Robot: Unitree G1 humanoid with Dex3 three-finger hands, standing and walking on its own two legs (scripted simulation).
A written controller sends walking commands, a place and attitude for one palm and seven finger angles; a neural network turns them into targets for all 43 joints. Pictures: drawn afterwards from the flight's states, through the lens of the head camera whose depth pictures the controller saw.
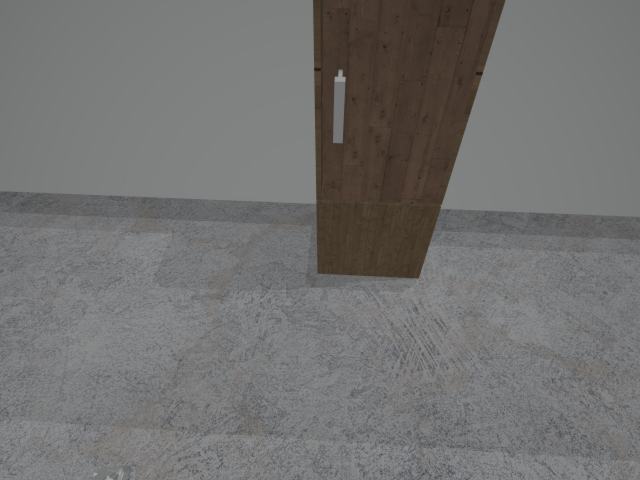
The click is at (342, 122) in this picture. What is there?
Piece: cupboard door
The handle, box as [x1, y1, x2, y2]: [333, 70, 345, 142]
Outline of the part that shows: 342,70 338,71 338,76 335,77 334,81 333,142 342,142 345,77 342,76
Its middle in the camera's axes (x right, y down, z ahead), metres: +0.04 -0.32 +0.95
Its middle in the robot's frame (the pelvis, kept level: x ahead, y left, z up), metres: +0.93 +0.00 -0.01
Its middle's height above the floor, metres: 0.76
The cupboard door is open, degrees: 0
